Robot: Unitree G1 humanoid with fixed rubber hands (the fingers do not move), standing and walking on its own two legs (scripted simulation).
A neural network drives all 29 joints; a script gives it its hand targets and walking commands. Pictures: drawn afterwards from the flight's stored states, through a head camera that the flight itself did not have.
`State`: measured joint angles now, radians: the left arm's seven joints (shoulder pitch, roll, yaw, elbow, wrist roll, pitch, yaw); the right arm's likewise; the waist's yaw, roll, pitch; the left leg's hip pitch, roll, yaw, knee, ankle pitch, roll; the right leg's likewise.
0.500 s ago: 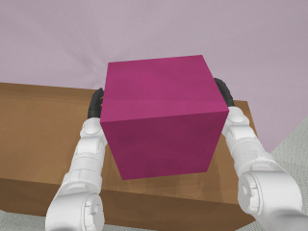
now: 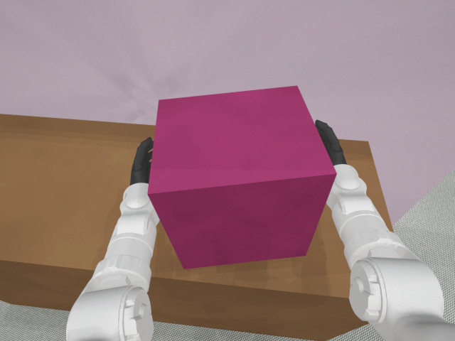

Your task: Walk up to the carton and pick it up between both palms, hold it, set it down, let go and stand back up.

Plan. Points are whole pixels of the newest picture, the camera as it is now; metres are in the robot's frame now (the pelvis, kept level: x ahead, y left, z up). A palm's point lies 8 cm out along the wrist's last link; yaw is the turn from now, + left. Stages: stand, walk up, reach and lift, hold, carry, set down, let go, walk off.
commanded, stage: set down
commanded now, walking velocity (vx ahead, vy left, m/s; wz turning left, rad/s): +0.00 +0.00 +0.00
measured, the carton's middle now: (237, 182) +0.41 +0.00 +0.01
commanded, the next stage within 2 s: none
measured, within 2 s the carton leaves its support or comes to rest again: rests again in 0.24 s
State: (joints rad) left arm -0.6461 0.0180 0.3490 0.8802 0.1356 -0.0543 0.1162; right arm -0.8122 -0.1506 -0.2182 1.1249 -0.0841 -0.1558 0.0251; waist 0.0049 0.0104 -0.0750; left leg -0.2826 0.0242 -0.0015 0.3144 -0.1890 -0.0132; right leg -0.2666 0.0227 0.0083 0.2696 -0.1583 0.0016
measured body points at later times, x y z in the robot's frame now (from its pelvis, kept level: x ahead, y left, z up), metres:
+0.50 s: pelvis +0.00 +0.00 +0.00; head +0.05 +0.00 +0.45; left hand +0.40 +0.18 +0.04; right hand +0.43 -0.17 +0.06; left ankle -0.03 +0.13 -0.75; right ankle -0.03 -0.11 -0.75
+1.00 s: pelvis +0.00 +0.00 +0.00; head +0.05 +0.00 +0.45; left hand +0.40 +0.18 +0.04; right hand +0.42 -0.17 +0.06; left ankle -0.03 +0.13 -0.75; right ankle -0.03 -0.11 -0.75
